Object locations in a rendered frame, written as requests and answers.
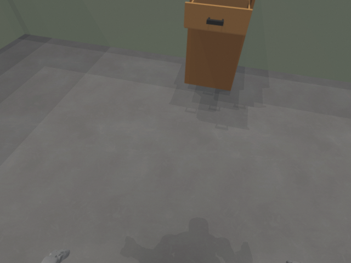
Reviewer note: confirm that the drawer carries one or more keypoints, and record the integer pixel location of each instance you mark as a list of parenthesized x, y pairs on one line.
[(236, 15)]

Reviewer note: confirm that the handle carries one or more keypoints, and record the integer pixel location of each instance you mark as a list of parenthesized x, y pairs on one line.
[(215, 22)]

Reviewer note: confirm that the left robot hand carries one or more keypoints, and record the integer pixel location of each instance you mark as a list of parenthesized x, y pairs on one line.
[(57, 256)]

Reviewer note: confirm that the cabinet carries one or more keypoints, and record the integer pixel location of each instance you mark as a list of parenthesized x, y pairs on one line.
[(212, 57)]

